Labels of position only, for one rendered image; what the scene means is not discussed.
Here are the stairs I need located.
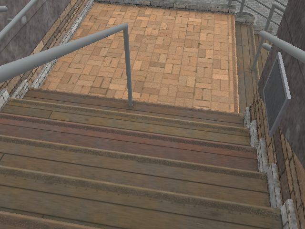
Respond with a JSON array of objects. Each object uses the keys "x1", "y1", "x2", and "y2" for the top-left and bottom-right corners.
[
  {"x1": 0, "y1": 87, "x2": 283, "y2": 229},
  {"x1": 234, "y1": 24, "x2": 273, "y2": 114}
]

